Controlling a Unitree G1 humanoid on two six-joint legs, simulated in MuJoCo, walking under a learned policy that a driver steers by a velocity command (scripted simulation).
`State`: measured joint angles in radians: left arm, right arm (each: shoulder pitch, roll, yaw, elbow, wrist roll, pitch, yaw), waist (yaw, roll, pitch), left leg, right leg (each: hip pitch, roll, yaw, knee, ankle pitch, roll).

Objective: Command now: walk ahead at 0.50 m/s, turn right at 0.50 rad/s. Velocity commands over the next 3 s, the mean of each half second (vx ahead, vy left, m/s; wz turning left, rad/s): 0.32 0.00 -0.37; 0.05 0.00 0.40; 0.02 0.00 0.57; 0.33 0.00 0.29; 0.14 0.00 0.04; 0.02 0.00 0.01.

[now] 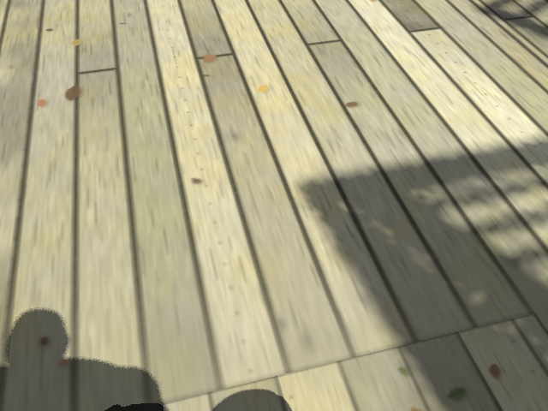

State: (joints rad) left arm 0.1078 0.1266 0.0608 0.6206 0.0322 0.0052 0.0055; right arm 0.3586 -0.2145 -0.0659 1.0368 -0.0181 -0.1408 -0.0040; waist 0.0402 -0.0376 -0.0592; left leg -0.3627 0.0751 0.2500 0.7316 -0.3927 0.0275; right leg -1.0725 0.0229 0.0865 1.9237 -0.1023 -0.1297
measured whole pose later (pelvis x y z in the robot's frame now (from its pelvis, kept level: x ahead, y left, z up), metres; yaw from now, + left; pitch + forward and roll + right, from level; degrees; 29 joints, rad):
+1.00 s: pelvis +0.35 -0.13 +0.20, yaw +6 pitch +0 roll +0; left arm 0.31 0.20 0.05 0.68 0.03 -0.03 0.05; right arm 0.21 -0.22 -0.10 0.74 -0.02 0.05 0.02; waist 0.04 0.00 0.00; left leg -0.42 0.06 0.06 0.82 -0.37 -0.01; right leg -0.23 -0.11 -0.37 0.48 -0.24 -0.07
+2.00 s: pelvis +0.51 -0.03 +0.19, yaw +30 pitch +2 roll +0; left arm 0.47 0.24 0.06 0.83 0.00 -0.08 -0.01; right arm 0.12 -0.23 -0.05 0.63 -0.04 -0.05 0.05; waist 0.08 0.01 -0.05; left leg -0.38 0.00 0.08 0.50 -0.21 0.10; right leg -0.03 -0.04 -0.04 0.40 -0.38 0.00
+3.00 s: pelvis +0.64 +0.05 +0.20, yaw +31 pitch -2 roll -1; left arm 0.27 0.16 0.01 1.04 0.00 -0.01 0.05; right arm 0.34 -0.16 -0.02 0.99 -0.02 0.00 -0.06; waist 0.00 0.02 0.03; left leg 0.02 -0.02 0.06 0.33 -0.32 0.04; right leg -0.20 0.03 -0.05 0.39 -0.16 -0.04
